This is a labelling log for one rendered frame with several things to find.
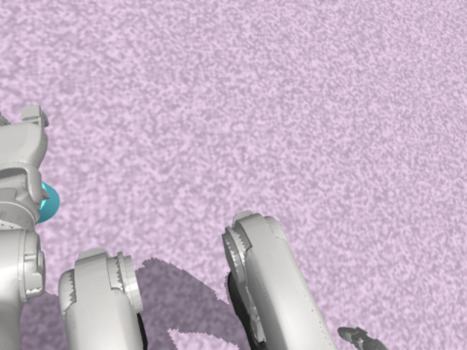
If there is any left robot hand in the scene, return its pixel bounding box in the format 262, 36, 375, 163
0, 104, 50, 200

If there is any right robot foot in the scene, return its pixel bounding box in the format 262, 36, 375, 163
228, 272, 268, 350

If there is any right robot hand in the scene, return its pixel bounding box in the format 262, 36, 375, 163
337, 327, 389, 350

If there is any tin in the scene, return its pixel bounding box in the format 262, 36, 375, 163
37, 181, 60, 223

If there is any left robot arm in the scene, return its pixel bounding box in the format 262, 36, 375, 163
0, 163, 46, 350

